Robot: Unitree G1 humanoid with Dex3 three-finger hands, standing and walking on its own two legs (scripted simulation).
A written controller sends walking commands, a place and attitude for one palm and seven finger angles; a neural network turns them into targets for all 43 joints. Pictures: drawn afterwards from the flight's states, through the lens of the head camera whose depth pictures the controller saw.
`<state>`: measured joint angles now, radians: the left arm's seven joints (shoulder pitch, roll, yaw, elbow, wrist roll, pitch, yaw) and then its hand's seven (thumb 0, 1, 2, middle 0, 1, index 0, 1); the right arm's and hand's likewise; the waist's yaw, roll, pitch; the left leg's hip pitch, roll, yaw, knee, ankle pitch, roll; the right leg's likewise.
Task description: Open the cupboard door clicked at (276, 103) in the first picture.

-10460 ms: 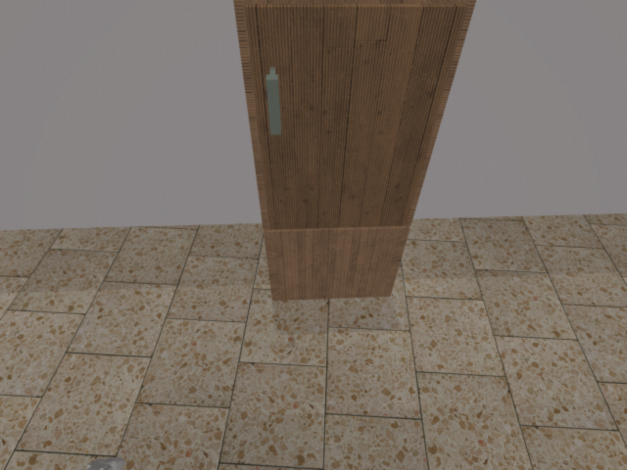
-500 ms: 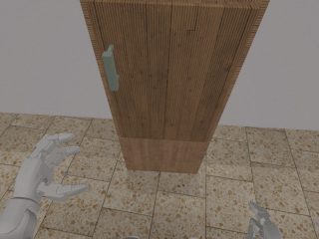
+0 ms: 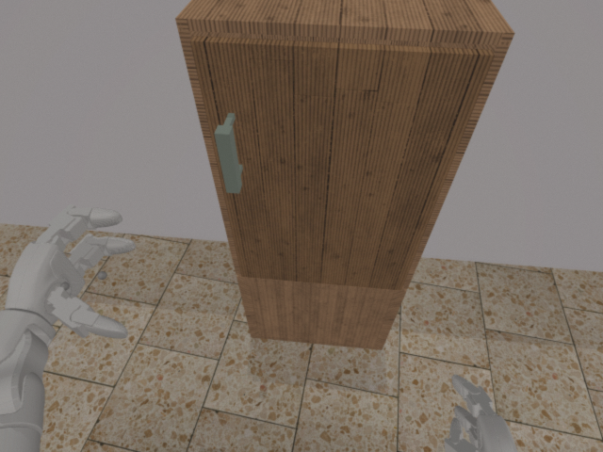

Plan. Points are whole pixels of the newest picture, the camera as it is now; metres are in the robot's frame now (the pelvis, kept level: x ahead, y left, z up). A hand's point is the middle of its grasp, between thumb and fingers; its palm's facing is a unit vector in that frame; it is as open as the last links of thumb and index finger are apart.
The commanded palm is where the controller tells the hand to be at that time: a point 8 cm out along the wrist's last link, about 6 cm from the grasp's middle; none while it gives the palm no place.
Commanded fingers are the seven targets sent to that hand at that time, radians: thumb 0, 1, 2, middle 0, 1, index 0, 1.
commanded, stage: raise the hand with hooked fingers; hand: left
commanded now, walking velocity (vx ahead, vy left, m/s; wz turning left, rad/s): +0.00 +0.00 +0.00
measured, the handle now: (232, 153) +0.54 +0.17 +0.10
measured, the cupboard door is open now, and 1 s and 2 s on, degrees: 0 0 0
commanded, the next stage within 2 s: move the hooked fingers beside the handle in 0.58 s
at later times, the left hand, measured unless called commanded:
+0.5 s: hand (113, 262) +0.30 +0.26 +0.11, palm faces +0.04 -1.00 -0.02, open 13.9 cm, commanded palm +0.27 +0.31 +0.12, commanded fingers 0.00 -0.50 0.30 -0.30 -1.20 -0.30 -1.20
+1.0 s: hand (135, 238) +0.33 +0.24 +0.12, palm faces +0.00 -1.00 -0.02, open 13.9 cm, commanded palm +0.31 +0.30 +0.11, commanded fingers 0.00 -0.50 0.30 -0.30 -1.20 -0.30 -1.20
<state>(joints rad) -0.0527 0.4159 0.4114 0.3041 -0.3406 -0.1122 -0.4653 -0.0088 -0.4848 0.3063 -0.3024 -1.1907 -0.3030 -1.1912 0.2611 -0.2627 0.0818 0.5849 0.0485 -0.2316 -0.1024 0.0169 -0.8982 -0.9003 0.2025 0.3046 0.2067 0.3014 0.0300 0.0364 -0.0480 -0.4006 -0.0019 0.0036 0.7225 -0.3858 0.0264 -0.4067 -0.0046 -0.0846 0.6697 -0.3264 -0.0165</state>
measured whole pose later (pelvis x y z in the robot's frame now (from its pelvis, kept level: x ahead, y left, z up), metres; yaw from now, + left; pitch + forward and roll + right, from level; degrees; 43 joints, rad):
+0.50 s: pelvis +0.00 -0.01 +0.00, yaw -1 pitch +3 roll -1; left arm -0.10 0.42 0.45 0.38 -0.33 -0.11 -0.48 -0.01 -0.49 0.30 -0.30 -1.20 -0.30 -1.20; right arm 0.28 -0.28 0.06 0.59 0.05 -0.22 -0.11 0.02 -0.90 -0.90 0.20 0.30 0.20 0.30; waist 0.01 0.03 -0.04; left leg -0.36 0.01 0.02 0.67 -0.36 0.01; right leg -0.38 0.01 -0.07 0.63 -0.31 -0.03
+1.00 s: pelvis -0.01 -0.01 +0.00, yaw -1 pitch +4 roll -1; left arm -0.27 0.43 0.40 0.53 -0.30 -0.13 -0.45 -0.01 -0.50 0.30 -0.30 -1.20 -0.30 -1.20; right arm 0.28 -0.28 0.07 0.61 0.05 -0.21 -0.11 0.02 -0.90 -0.90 0.20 0.30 0.21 0.30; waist 0.00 0.03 -0.05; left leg -0.39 0.00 0.01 0.67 -0.35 0.01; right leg -0.41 0.00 -0.07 0.64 -0.30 -0.03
